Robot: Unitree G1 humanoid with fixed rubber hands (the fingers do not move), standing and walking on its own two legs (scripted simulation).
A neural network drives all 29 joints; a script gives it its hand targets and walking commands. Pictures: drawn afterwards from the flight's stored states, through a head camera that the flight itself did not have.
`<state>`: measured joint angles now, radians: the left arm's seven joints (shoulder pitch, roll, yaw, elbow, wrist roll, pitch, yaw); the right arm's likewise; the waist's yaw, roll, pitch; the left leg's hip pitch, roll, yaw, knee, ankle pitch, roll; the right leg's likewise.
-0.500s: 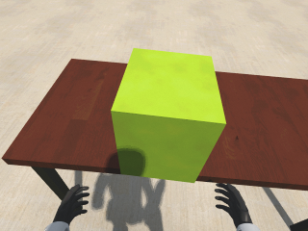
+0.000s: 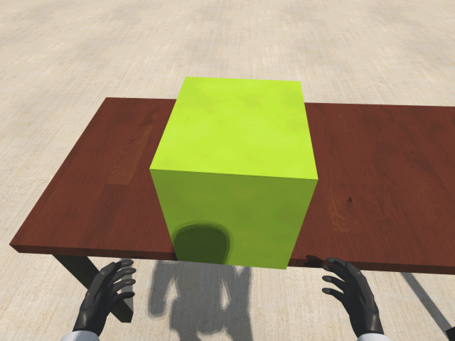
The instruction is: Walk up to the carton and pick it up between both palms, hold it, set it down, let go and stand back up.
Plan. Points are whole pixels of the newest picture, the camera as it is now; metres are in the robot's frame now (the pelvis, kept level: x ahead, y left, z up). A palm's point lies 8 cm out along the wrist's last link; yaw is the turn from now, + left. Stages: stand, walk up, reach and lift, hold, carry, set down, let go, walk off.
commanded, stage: reach and lift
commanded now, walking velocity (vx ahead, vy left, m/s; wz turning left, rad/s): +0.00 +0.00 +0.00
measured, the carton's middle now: (236, 174) +0.41 +0.02 +0.07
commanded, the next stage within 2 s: none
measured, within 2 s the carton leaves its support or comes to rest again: neither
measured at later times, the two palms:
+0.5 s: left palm (89, 286) +0.18 +0.23 +0.06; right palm (364, 296) +0.19 -0.18 +0.05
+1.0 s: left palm (99, 217) +0.25 +0.22 +0.13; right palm (368, 229) +0.27 -0.18 +0.11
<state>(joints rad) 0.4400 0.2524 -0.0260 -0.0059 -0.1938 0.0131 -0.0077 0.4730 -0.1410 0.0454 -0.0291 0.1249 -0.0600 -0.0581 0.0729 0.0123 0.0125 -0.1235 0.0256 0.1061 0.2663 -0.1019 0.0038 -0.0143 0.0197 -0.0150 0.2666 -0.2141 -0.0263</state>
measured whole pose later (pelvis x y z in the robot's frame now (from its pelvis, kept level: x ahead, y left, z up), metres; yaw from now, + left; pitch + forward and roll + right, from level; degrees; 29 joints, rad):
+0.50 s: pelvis +0.00 +0.00 +0.00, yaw -1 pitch -3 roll +1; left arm 0.39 0.30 0.02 -0.26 -0.27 0.19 0.01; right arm 0.44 -0.14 0.07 -0.29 0.19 0.11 -0.15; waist 0.08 0.01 0.04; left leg -0.12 0.03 0.13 0.28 -0.11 0.00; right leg -0.04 0.02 0.00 0.31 -0.23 -0.03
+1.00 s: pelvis +0.00 -0.01 +0.00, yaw -1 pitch -2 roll +0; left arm 0.05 0.26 0.16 -0.39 -0.23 0.58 0.01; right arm 0.07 -0.25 0.05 -0.31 0.35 0.36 -0.21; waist 0.04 0.00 0.02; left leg -0.14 0.04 0.12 0.28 -0.11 -0.01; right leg -0.04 0.03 0.00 0.29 -0.22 -0.03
